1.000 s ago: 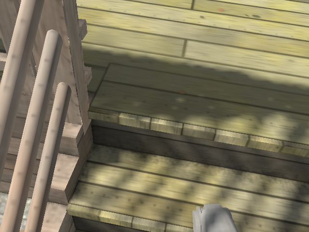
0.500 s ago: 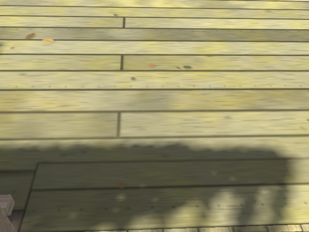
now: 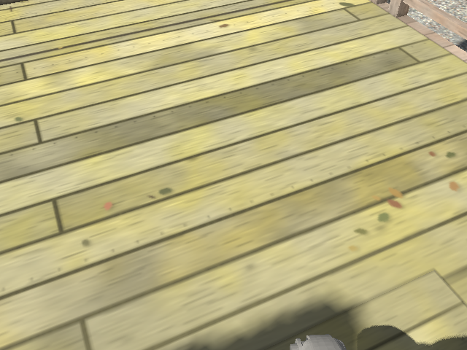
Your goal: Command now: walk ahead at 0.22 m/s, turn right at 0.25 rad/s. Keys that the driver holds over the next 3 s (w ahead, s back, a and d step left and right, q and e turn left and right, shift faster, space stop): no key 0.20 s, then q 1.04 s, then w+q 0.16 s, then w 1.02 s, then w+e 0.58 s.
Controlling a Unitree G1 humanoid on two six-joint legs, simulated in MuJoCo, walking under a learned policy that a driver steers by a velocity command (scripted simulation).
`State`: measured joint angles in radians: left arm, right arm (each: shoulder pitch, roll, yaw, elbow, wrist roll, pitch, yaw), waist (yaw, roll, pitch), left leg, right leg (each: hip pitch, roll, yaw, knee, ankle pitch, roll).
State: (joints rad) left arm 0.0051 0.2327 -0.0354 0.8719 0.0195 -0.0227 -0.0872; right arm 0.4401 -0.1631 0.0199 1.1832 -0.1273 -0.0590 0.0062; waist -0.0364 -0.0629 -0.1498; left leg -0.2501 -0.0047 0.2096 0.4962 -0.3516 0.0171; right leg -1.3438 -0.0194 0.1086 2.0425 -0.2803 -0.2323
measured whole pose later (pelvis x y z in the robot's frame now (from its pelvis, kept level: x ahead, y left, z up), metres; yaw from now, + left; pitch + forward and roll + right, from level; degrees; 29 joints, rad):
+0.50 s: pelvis +0.20 -0.05 +0.18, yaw +3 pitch +4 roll -2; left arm 0.20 0.23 -0.01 1.03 0.04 -0.09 0.00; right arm 0.20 -0.23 -0.02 0.97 0.00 -0.04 0.00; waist 0.01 0.03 -0.08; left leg -0.84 0.06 -0.10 1.46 -0.21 0.00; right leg -0.50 -0.04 -0.18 0.65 -0.23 -0.06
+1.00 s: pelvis +0.25 +0.01 +0.20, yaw +20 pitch +3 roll -1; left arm 0.07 0.23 0.05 0.72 -0.03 -0.05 0.05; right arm 0.25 -0.24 -0.07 0.63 -0.02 0.01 -0.04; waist -0.05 -0.01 0.01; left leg -0.37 -0.07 -0.05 0.54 -0.22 0.06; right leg -0.59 -0.03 0.04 0.91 -0.36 0.04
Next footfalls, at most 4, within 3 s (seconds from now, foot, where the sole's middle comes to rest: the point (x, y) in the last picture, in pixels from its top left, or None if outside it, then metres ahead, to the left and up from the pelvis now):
0.18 right None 0.31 -0.15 -0.57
0.72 left None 0.29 0.12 -0.57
1.12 right None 0.42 -0.06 -0.57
1.52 left None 0.25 0.16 -0.57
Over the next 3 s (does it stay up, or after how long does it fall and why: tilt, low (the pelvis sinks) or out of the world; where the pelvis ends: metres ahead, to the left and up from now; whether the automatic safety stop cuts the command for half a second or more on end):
stays up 0.94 0.59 0.18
